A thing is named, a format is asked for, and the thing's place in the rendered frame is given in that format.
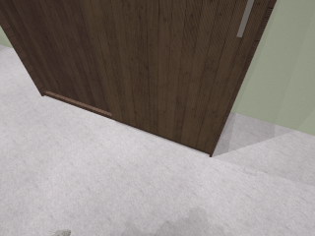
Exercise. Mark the handle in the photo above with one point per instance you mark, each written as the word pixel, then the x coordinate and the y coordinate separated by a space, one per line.
pixel 245 18

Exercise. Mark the wardrobe door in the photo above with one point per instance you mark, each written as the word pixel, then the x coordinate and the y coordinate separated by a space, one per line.
pixel 56 37
pixel 170 67

